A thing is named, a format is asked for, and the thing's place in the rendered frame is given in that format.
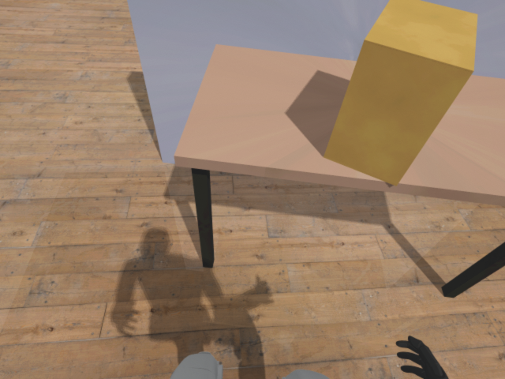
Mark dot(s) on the robot right hand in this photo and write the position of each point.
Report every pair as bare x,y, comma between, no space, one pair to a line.
431,368

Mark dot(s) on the robot left thigh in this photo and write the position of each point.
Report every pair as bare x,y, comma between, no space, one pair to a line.
198,366

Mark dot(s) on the table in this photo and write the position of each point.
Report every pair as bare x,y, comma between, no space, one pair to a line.
271,114

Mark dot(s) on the carton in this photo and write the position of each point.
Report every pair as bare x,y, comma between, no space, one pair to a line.
412,65

